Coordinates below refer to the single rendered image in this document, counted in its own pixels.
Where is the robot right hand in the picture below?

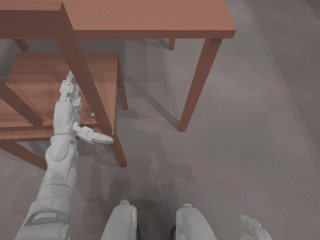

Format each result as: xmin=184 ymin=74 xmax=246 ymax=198
xmin=239 ymin=214 xmax=272 ymax=240

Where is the robot left upper arm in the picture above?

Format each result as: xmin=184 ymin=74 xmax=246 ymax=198
xmin=16 ymin=222 xmax=71 ymax=240

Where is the left robot thigh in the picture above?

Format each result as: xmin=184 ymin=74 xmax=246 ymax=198
xmin=101 ymin=204 xmax=137 ymax=240

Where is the chair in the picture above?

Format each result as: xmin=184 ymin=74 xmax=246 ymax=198
xmin=0 ymin=0 xmax=128 ymax=171

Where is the right robot shin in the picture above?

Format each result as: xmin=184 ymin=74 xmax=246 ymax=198
xmin=175 ymin=203 xmax=192 ymax=240

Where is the left robot forearm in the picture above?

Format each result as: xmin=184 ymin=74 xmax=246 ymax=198
xmin=14 ymin=134 xmax=79 ymax=240

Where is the robot left hand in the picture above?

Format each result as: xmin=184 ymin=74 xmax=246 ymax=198
xmin=53 ymin=71 xmax=114 ymax=145

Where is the table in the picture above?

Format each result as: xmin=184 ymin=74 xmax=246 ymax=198
xmin=0 ymin=0 xmax=237 ymax=132

